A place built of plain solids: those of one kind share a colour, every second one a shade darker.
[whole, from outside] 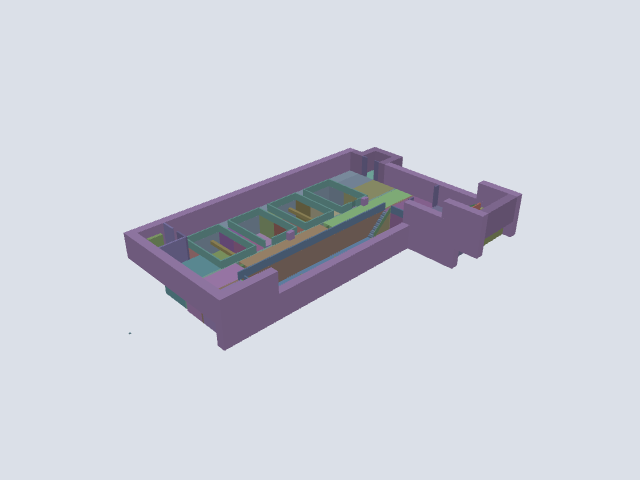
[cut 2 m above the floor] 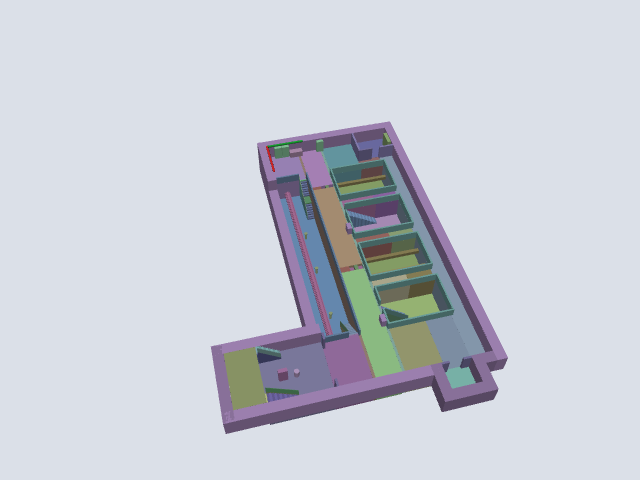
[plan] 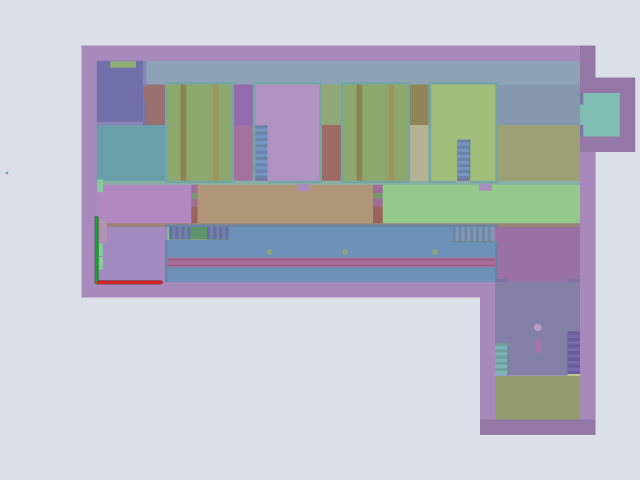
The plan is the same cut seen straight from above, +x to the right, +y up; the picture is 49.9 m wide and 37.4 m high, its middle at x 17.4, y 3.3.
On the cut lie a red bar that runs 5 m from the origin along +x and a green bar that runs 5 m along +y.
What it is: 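A filter house of a town's waterworks, its filters drained; a long hall whose floor is a grid of 4 empty concrete filter beds 2.8 m deep with narrow railed walks on the walls between them, an operating walk along the beds' fronts with control consoles before the beds, wash-out channels across the floor under gratings, and a pipe gallery sunk 3.0 m beside the walk, open above, with one water main on saddles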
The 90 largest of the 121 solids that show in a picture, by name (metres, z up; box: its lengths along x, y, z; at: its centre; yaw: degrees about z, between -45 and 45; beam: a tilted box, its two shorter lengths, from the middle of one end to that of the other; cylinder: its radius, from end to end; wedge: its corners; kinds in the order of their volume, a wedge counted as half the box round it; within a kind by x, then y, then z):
{
 "wall_brick_1": {"box": [1.2, 19.65, 3.6], "at": [-0.59, 8.64, 1.4]},
 "wall_brick_2": {"box": [7.9, 1.2, 6.63], "at": [2.76, -0.59, -0.12]},
 "wall_brick_3": {"box": [26.75, 1.2, 3.6], "at": [17.69, -0.59, -1.63]},
 "wall_brick_4": {"box": [40.05, 1.2, 3.6], "at": [18.84, 17.86, 1.4]},
 "wall_brick_5": {"box": [1.2, 5.8, 5.94], "at": [30.46, -8.99, 2.57]},
 "wall_brick_6": {"box": [1.2, 8.5, 6.63], "at": [30.46, -4.24, -0.12]},
 "wall_brick_7": {"box": [9.0, 1.2, 3.6], "at": [34.36, -11.29, 3.74]},
 "wall_brick_8": {"box": [1.2, 5.8, 5.94], "at": [38.26, -8.99, 2.57]},
 "wall_brick_9": {"box": [1.2, 19.85, 3.6], "at": [38.26, 1.44, 1.4]},
 "wall_brick_10": {"box": [1.2, 3.7, 3.6], "at": [38.26, 16.61, 1.4]},
 "wall_brick_11": {"box": [4.3, 1.2, 3.6], "at": [39.81, 10.76, 1.4]},
 "wall_brick_12": {"box": [4.3, 1.2, 3.6], "at": [39.81, 15.36, 1.4]},
 "wall_brick_13": {"box": [1.2, 5.8, 3.6], "at": [41.36, 13.06, 1.4]},
 "floor_hall6a_brick_1": {"box": [34.05, 1.85, 3.23], "at": [20.64, 16.34, -1.61]},
 "floor_annex1a_brick_1": {"box": [6.6, 7.3, 3.43], "at": [34.36, -3.64, -1.72]},
 "floor_hall2c_brick_1": {"box": [15.38, 3.0, 3.43], "at": [29.97, 6.11, -1.72]},
 "floor_hall2b_brick_1": {"box": [13.68, 3.0, 3.43], "at": [14.7, 6.11, -1.72]},
 "floor_hall0b_brick_1": {"box": [6.6, 4.3, 3.43], "at": [34.36, 2.16, -1.72]},
 "floor_hall4e_brick_1": {"box": [6.6, 4.35, 3.23], "at": [34.36, 10.09, -1.61]},
 "floor_hall0a_brick_1": {"box": [5.5, 4.3, 3.43], "at": [2.76, 2.16, -1.72]},
 "floor_hall4a_brick_1": {"box": [5.5, 4.35, 3.23], "at": [2.76, 10.09, -1.61]},
 "floor_hall2a_brick_1": {"box": [7.35, 3.0, 3.43], "at": [3.69, 6.11, -1.72]},
 "floor_hall5e_brick_1": {"box": [6.6, 3.15, 3.23], "at": [34.36, 13.84, -1.61]},
 "floor_gaugedeck_concrete_1": {"box": [6.6, 3.4, 2.74], "at": [34.36, -8.99, 0.97]},
 "floor_basins_concrete_1": {"box": [5.0, 7.5, 0.4], "at": [8.01, 11.66, -3.03]},
 "floor_basins_concrete_2": {"box": [5.0, 7.5, 0.4], "at": [21.71, 11.66, -3.03]},
 "floor_basins_concrete_3": {"box": [5.0, 7.5, 0.4], "at": [28.56, 11.66, -3.03]},
 "floor_aisle_concrete_1": {"box": [25.55, 4.3, 0.4], "at": [18.29, 2.16, -3.23]},
 "floor_hall1a_brick_1": {"box": [37.65, 0.3, 3.43], "at": [18.84, 4.46, -1.72]},
 "floor_hall3a_brick_1": {"box": [37.65, 0.3, 3.23], "at": [18.84, 7.76, -1.61]},
 "floor_hall4b_brick_1": {"box": [1.85, 4.35, 3.23], "at": [11.44, 10.09, -1.61]},
 "floor_hall4c_brick_1": {"box": [1.85, 4.35, 3.23], "at": [18.29, 10.09, -1.61]},
 "floor_hall4d_brick_1": {"box": [1.85, 4.35, 3.23], "at": [25.14, 10.09, -1.61]},
 "rail_basins_1": {"box": [0.2, 7.5, 1.1], "at": [5.41, 11.66, 0.55]},
 "rail_basins_2": {"box": [5.4, 0.2, 1.1], "at": [8.01, 7.81, 0.55]},
 "rail_basins_3": {"box": [5.4, 0.2, 1.1], "at": [8.01, 15.51, 0.55]},
 "rail_basins_4": {"box": [0.2, 7.5, 1.1], "at": [10.61, 11.66, 0.55]},
 "rail_basins_5": {"box": [0.2, 7.5, 1.1], "at": [12.26, 11.66, 0.55]},
 "rail_basins_6": {"box": [5.4, 0.2, 1.1], "at": [14.86, 15.51, 0.55]},
 "rail_basins_7": {"box": [4.25, 0.2, 1.1], "at": [15.44, 7.81, 0.55]},
 "rail_basins_8": {"box": [0.2, 7.5, 1.1], "at": [17.46, 11.66, 0.55]},
 "rail_basins_9": {"box": [0.2, 7.5, 1.1], "at": [19.11, 11.66, 0.55]},
 "rail_basins_10": {"box": [5.4, 0.2, 1.1], "at": [21.71, 7.81, 0.55]},
 "rail_basins_11": {"box": [5.4, 0.2, 1.1], "at": [21.71, 15.51, 0.55]},
 "rail_basins_12": {"box": [0.2, 7.5, 1.1], "at": [24.31, 11.66, 0.55]},
 "rail_basins_13": {"box": [0.2, 7.5, 1.1], "at": [25.96, 11.66, 0.55]},
 "rail_basins_14": {"box": [5.4, 0.2, 1.1], "at": [28.56, 15.51, 0.55]},
 "rail_basins_15": {"box": [0.2, 7.5, 1.1], "at": [31.16, 11.66, 0.55]},
 "floor_hall5a_brick_1": {"box": [1.9, 3.15, 3.23], "at": [4.56, 13.84, -1.61]},
 "floor_hall5b_brick_1": {"box": [1.85, 3.15, 3.23], "at": [11.44, 13.84, -1.61]},
 "floor_hall5c_brick_1": {"box": [1.85, 3.15, 3.23], "at": [18.29, 13.84, -1.61]},
 "floor_hall5d_brick_1": {"box": [1.85, 3.15, 3.23], "at": [25.14, 13.84, -1.61]},
 "floor_basins_gravel_1": {"box": [5.0, 7.5, 0.4], "at": [14.86, 11.66, -3.03]},
 "pipe_main_metal_1": {"box": [25.51, 0.1, 0.31], "at": [18.29, 1.22, -2.2]},
 "pipe_main_metal_2": {"box": [25.51, 0.13, 0.56], "at": [18.29, 1.33, -2.2]},
 "pipe_main_metal_3": {"box": [25.51, 0.31, 0.76], "at": [18.29, 1.55, -2.2]},
 "pipe_main_metal_4": {"box": [25.51, 0.13, 0.56], "at": [18.29, 1.77, -2.2]},
 "pipe_main_metal_5": {"box": [25.51, 0.1, 0.31], "at": [18.29, 1.88, -2.2]},
 "floor_drains_concrete_1": {"box": [0.5, 3.0, 2.63], "at": [7.61, 6.11, -2.12]},
 "floor_drains_concrete_2": {"box": [0.75, 3.0, 3.03], "at": [21.91, 6.11, -1.92]},
 "wall_plaster_1": {"box": [3.6, 0.25, 3.6], "at": [1.81, 12.39, 1.4]},
 "wall_plaster_2": {"box": [0.25, 1.98, 3.6], "at": [3.74, 13.25, 1.4]},
 "wall_plaster_3": {"box": [0.25, 1.98, 3.6], "at": [3.74, 16.27, 1.4]},
 "wall_plaster_4": {"box": [0.9, 0.25, 6.63], "at": [31.51, 0.14, -0.12]},
 "wall_plaster_5": {"box": [0.9, 0.25, 3.6], "at": [37.21, 0.14, 1.4]},
 "wall_plaster_6": {"box": [0.25, 0.9, 3.6], "at": [37.79, 11.81, 1.4]},
 "wall_plaster_7": {"box": [0.25, 0.9, 3.6], "at": [37.79, 14.31, 1.4]},
 "floor_room_tile_1": {"box": [3.6, 5.0, 0.4], "at": [1.81, 14.76, -0.2]},
 "rail_aisle_1": {"box": [0.2, 3.3, 1.1], "at": [5.41, 1.66, 0.55]},
 "rail_aisle_2": {"box": [25.95, 0.2, 1.1], "at": [18.29, 4.41, 0.55]},
 "rail_aisle_3": {"box": [0.2, 3.15, 1.1], "at": [31.16, 1.59, 0.55]},
 "launder_concrete_1": {"box": [0.45, 7.54, 0.5], "at": [6.76, 11.66, -1.05]},
 "launder_concrete_2": {"box": [0.45, 7.54, 0.5], "at": [9.26, 11.66, -1.05]},
 "launder_concrete_3": {"box": [0.45, 7.54, 0.5], "at": [20.46, 11.66, -1.1]},
 "launder_concrete_4": {"box": [0.45, 7.54, 0.5], "at": [22.96, 11.66, -1.1]},
 "floor_lobby_brick_1": {"box": [3.1, 3.4, 0.4], "at": [39.21, 13.06, -0.2]},
 "step_aislea_1": {"box": [0.31, 1.1, 2.07], "at": [29.94, 3.76, -2.04]},
 "step_aislea_2": {"box": [0.31, 1.1, 2.27], "at": [30.17, 3.76, -1.94]},
 "step_aislea_3": {"box": [0.31, 1.1, 2.47], "at": [30.39, 3.76, -1.84]},
 "step_aislea_4": {"box": [0.31, 1.1, 2.68], "at": [30.62, 3.76, -1.74]},
 "step_aislea_5": {"box": [0.31, 1.1, 2.88], "at": [30.85, 3.76, -1.64]},
 "cabinet_1": {"box": [0.45, 1.0, 1.87], "at": [0.28, 1.48, 0.94]},
 "cabinet_2": {"box": [0.45, 1.0, 1.87], "at": [0.28, 2.54, 0.93]},
 "cabinet_3": {"box": [0.45, 1.0, 1.8], "at": [0.28, 7.52, 0.9]},
 "shelf_1": {"box": [2.0, 0.5, 1.99], "at": [2.06, 16.97, 1.0]},
 "floor_aisleb_l1a_1": {"box": [1.3, 0.96, 1.56], "at": [7.95, 3.83, -2.3]},
 "bench_1": {"box": [0.75, 1.8, 0.89], "at": [0.43, 4.0, 0.44]},
 "cabinet_annex_1": {"box": [0.45, 1.0, 1.86], "at": [34.45, -5.0, 0.93], "yaw": 1.0},
 "step_basins_1": {"box": [0.95, 0.33, 2.41], "at": [12.84, 8.63, -1.68]},
 "step_gaugea_1": {"box": [0.96, 0.34, 2.06], "at": [37.18, -6.8, 0.98]}
}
